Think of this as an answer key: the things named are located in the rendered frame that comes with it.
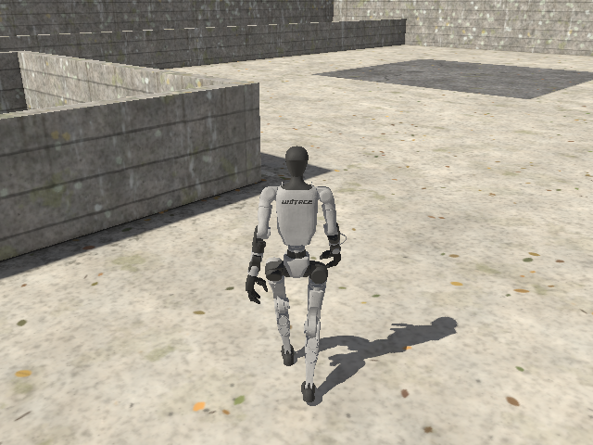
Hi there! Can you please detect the robot right upper arm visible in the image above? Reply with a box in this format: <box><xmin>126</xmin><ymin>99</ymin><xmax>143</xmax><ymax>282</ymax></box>
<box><xmin>316</xmin><ymin>186</ymin><xmax>338</xmax><ymax>235</ymax></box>

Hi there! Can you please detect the left robot forearm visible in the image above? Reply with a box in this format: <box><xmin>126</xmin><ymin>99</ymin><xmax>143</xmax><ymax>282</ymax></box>
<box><xmin>247</xmin><ymin>226</ymin><xmax>266</xmax><ymax>276</ymax></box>

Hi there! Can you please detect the right robot forearm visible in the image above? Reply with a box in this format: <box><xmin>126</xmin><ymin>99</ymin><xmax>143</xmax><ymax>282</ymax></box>
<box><xmin>327</xmin><ymin>223</ymin><xmax>341</xmax><ymax>254</ymax></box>

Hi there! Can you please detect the left robot hand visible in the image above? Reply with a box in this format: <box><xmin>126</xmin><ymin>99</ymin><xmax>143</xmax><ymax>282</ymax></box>
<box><xmin>246</xmin><ymin>275</ymin><xmax>268</xmax><ymax>304</ymax></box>

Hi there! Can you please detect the robot left upper arm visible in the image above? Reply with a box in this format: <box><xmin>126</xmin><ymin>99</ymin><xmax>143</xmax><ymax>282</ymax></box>
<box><xmin>257</xmin><ymin>186</ymin><xmax>278</xmax><ymax>239</ymax></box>

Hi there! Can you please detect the right robot hand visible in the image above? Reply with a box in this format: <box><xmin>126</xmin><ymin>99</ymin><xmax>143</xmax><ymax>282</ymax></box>
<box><xmin>320</xmin><ymin>250</ymin><xmax>341</xmax><ymax>268</ymax></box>

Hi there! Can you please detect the humanoid robot torso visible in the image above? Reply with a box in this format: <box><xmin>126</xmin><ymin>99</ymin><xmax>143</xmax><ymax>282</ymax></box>
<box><xmin>275</xmin><ymin>182</ymin><xmax>318</xmax><ymax>278</ymax></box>

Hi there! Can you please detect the humanoid robot head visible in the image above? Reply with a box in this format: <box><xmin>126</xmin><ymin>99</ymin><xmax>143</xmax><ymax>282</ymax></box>
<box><xmin>281</xmin><ymin>146</ymin><xmax>312</xmax><ymax>190</ymax></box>

